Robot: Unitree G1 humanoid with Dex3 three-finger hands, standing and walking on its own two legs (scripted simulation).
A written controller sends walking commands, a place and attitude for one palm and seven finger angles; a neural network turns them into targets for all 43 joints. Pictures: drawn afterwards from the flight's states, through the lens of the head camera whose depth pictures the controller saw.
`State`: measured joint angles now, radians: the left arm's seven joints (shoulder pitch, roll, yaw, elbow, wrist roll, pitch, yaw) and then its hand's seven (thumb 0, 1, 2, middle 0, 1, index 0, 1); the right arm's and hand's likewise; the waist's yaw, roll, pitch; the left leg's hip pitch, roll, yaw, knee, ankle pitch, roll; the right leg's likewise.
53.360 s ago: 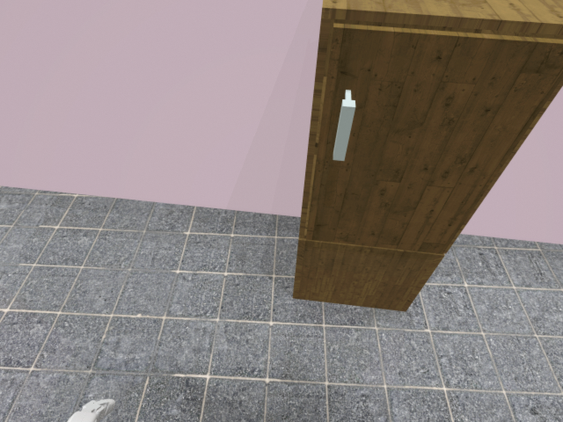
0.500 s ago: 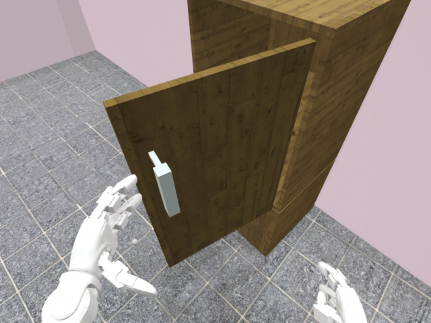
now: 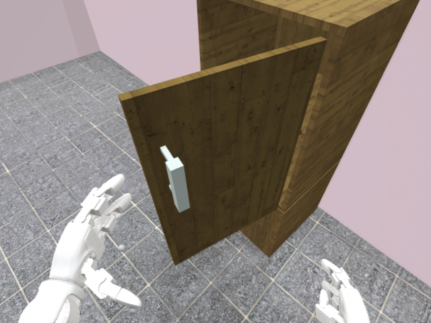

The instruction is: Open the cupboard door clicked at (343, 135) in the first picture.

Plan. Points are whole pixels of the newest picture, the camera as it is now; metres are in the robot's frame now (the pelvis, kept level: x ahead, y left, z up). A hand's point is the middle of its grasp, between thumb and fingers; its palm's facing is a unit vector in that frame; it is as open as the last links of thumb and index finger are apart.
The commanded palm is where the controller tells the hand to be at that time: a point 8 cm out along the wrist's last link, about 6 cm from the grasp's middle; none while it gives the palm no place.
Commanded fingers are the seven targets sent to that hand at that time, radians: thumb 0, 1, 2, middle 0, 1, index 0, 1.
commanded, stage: draw the hand back to the body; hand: left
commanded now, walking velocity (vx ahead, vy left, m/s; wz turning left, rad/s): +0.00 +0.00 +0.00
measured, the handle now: (174, 179) +0.35 +0.11 +0.10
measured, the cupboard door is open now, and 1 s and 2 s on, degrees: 78 78 78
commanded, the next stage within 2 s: step back with the hand held close in 1.42 s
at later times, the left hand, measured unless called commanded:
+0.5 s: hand (73, 240) +0.20 +0.22 +0.13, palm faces +0.23 -0.94 -0.26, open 15.3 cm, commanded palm +0.16 +0.27 +0.15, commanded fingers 0.00 -0.01 0.51 -0.17 -0.30 -0.17 -0.30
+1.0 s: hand (45, 213) +0.22 +0.26 +0.17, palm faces +0.40 -0.82 -0.40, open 9.6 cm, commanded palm +0.17 +0.30 +0.19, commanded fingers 0.00 0.87 0.88 -0.20 -0.30 -0.20 -0.30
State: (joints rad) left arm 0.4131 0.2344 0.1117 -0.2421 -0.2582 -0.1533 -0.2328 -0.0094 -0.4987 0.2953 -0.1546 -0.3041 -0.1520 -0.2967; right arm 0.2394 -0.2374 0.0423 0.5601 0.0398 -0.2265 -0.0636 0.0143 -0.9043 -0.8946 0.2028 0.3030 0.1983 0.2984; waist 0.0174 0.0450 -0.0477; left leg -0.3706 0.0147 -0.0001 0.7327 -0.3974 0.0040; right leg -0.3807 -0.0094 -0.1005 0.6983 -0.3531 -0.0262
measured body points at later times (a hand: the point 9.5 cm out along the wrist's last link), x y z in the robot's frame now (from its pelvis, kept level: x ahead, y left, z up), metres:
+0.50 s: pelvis +0.00 +0.02 +0.02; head -0.01 +0.01 +0.46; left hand +0.18 +0.27 +0.15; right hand +0.19 -0.20 -0.05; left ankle -0.01 +0.12 -0.72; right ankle +0.01 -0.10 -0.72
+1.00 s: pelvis +0.02 +0.01 +0.03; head +0.01 -0.01 +0.48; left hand +0.19 +0.30 +0.19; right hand +0.21 -0.22 -0.06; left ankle -0.01 +0.12 -0.72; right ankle +0.01 -0.10 -0.72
